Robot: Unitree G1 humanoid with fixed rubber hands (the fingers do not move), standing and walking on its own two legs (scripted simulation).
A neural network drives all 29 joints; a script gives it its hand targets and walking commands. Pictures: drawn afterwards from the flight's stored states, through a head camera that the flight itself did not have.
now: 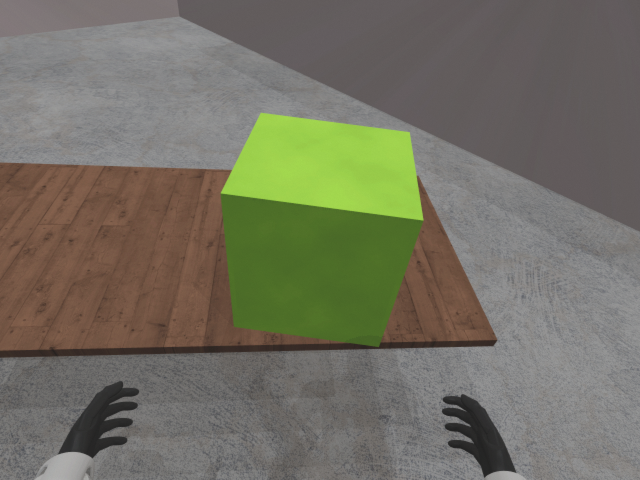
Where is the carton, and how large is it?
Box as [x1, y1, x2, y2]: [220, 113, 423, 346]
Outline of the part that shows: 260,113 220,193 234,326 378,346 423,220 409,132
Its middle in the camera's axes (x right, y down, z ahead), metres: +0.00 -0.02 +0.65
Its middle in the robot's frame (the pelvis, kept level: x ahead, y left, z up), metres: +0.50 -0.01 +0.04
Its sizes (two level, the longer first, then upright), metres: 0.250 0.234 0.280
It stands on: a table, 0.66 m high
